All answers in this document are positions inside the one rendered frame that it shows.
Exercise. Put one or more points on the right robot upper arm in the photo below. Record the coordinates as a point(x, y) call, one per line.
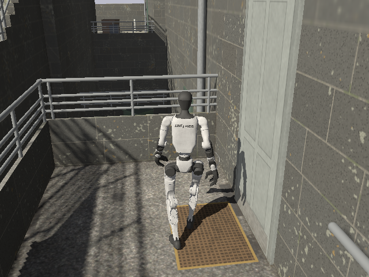
point(204, 131)

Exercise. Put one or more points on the right robot forearm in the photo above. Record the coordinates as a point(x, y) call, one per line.
point(210, 157)

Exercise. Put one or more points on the left robot forearm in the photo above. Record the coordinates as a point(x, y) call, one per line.
point(159, 150)

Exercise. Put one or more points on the robot left thigh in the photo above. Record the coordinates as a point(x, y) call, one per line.
point(169, 181)

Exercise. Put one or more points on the left robot upper arm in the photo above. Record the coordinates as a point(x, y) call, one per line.
point(164, 130)

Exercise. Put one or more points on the left robot foot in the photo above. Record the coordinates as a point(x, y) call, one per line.
point(176, 244)

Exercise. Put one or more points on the right robot hand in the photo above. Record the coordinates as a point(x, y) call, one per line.
point(215, 176)

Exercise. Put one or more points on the left robot hand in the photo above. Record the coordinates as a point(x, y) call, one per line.
point(164, 158)

